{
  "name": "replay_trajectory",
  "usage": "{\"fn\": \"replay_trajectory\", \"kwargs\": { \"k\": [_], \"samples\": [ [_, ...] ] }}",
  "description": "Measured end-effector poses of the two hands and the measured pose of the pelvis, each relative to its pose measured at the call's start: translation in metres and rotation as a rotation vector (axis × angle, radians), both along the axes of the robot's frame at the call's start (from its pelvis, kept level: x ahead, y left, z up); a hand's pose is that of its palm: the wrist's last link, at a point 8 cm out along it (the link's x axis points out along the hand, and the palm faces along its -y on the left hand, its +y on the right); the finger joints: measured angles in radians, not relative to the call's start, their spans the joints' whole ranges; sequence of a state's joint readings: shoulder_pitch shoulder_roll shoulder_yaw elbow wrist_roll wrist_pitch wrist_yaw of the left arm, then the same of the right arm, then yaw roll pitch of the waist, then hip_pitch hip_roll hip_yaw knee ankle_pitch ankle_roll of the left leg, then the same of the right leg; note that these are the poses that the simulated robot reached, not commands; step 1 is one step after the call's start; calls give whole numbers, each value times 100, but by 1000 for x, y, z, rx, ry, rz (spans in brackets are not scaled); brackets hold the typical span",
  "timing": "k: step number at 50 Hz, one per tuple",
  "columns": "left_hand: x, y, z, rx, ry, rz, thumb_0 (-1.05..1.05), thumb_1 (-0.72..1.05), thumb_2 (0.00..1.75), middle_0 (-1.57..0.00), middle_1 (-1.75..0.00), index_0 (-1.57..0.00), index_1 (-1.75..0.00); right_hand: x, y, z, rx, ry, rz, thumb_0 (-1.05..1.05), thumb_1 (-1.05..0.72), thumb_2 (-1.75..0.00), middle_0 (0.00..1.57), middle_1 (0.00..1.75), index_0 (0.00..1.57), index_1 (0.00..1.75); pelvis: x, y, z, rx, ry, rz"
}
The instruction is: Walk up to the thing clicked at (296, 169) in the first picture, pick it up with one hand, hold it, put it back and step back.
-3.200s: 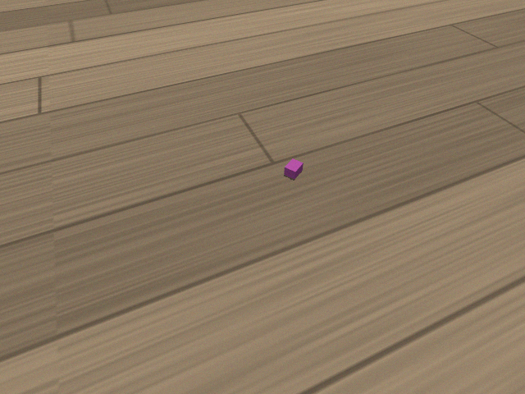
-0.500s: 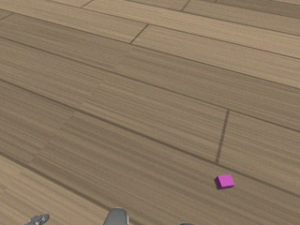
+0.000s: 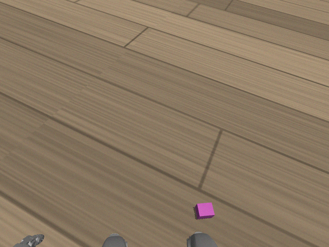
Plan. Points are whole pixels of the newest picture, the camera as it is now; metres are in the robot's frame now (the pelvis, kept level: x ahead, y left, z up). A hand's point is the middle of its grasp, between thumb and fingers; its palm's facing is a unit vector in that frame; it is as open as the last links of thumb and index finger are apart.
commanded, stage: walk up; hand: left
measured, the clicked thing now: (204, 210) +0.42 -0.29 -0.70
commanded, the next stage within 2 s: none
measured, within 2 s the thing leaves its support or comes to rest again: neither
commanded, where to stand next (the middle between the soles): +0.08 -0.58 m, yaw +8 degrees
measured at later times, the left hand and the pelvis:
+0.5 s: hand out of the picture +0.09 +0.05 -0.15, palm faces -0.03 -0.95 -0.31, open 7.4 cm; pelvis +0.02 -0.23 +0.01, yaw +4 degrees
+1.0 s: hand out of the picture +0.06 -0.17 -0.14, palm faces +0.04 -0.94 -0.33, open 7.4 cm; pelvis +0.00 -0.45 +0.00, yaw +6 degrees
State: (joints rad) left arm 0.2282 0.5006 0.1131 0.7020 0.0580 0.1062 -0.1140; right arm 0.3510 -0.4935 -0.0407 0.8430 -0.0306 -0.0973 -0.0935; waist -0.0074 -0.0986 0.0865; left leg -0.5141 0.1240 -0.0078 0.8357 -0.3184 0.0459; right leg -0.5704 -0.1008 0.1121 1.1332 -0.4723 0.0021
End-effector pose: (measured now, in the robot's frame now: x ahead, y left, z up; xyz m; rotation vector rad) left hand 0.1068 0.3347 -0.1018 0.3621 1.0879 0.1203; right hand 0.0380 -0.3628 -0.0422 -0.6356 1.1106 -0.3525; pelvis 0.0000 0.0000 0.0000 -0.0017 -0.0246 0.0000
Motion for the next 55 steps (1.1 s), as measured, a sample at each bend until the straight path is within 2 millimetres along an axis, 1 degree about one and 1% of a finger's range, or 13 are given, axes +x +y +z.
{"fn": "replay_trajectory", "kwargs": {
  "k": [4, 8, 12, 16, 20, 24, 29, 34, 39, 43, 47, 51, 55],
  "samples": [
    [12, -38, 1, 53, -42, 2, 0, 90, 90, -20, -29, -20, -30, -11, -71, -8, -34, 49, -13, 0, -90, -90, 21, 30, 21, 31, 1, -58, -13, -7, 17, 9],
    [-8, -88, -2, 71, -38, 51, 0, 90, 90, -20, -29, -20, -30, -8, -129, -22, -60, 106, -71, 0, -90, -90, 21, 30, 21, 31, 4, -104, -18, -19, 11, 23],
    [-36, -137, 4, 21, 53, 95, 0, 90, 90, -20, -29, -20, -30, 10, -144, -20, 1, 97, -65, 1, -90, -90, 20, 30, 20, 30, 11, -130, 2, -16, 10, 37],
    [-49, -171, 3, -12, 106, 121, 1, 90, 90, -20, -30, -21, -30, 24, -147, -15, 60, 101, -12, 0, -90, -90, 20, 30, 20, 30, 20, -155, 12, -10, 18, 53],
    [-45, -199, -11, -24, 119, 125, 1, 90, 90, -20, -30, -21, -30, 25, -159, -15, 68, 107, 34, 0, -90, -90, 21, 30, 20, 30, 22, -184, 8, 5, 16, 73],
    [-31, -232, -13, -31, 116, 96, 1, 90, 90, -20, -30, -21, -30, 19, -191, -3, 50, 86, 6, 0, -90, -90, 21, 30, 21, 31, 19, -218, 13, 5, 3, 69],
    [-8, -267, -10, -21, 45, 68, 1, 90, 90, -20, -30, -21, -30, 13, -252, 7, -1, 73, 8, 0, -90, -90, 21, 30, 21, 31, 12, -265, 8, -7, -4, 59],
    [11, -312, -8, 22, -18, 47, 1, 90, 90, -20, -29, -20, -30, 10, -331, 2, -43, 60, 30, 0, -90, -90, 21, 30, 21, 31, 6, -326, -7, -5, 4, 52],
    [0, -371, -9, 66, -64, 67, 0, 90, 90, -20, -29, -20, -30, 17, -412, -24, -72, 75, -3, 0, -90, -90, 21, 30, 21, 31, 1, -388, -26, -13, 0, 64],
    [-30, -420, -2, 22, 4, 104, 0, 90, 90, -20, -29, -20, -30, 30, -427, -30, -11, 56, -20, 1, -90, -90, 20, 30, 20, 30, 0, -412, -10, -13, -7, 73],
    [-50, -451, 1, -9, 46, 137, 1, 90, 90, -20, -30, -21, -30, 30, -426, -27, 60, 79, 16, 0, -91, -90, 20, 30, 20, 30, 3, -435, 4, -12, 1, 88],
    [-55, -471, -10, -13, 61, 154, 1, 90, 90, -20, -30, -21, -30, 16, -434, -25, 74, 112, 49, 0, -90, -90, 21, 30, 20, 30, 3, -460, 2, 4, 6, 101],
    [-54, -498, -14, -16, 85, 133, 1, 90, 90, -20, -30, -21, -30, -1, -463, -12, 53, 116, 20, 0, -90, -90, 21, 30, 21, 31, -3, -490, 7, 3, -8, 98]
  ]
}}
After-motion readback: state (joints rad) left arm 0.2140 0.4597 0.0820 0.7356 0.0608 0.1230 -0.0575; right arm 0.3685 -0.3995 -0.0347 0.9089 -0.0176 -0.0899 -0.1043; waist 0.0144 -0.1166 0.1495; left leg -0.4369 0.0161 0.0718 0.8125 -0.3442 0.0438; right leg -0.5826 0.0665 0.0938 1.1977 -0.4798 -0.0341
